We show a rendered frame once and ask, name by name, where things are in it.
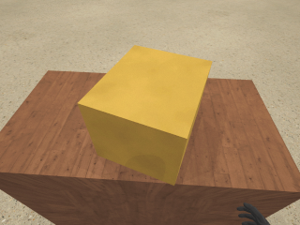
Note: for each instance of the carton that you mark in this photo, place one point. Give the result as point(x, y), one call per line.
point(142, 112)

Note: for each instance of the pedestal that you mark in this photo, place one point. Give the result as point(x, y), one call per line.
point(235, 155)

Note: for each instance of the right robot hand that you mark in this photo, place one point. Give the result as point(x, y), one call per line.
point(255, 215)

